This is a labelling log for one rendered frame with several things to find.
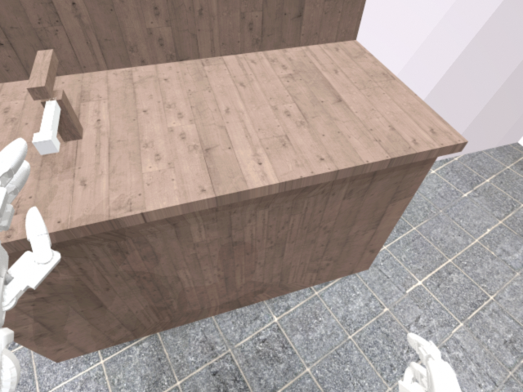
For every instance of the robot right hand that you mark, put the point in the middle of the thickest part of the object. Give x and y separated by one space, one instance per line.
438 376

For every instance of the tap lever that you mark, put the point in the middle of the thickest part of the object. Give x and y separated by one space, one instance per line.
46 141

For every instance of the left robot forearm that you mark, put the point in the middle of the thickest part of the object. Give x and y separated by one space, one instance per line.
9 363

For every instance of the robot left hand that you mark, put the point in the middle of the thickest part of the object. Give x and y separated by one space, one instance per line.
32 267

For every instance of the counter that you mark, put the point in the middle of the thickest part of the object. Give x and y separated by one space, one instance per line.
213 154

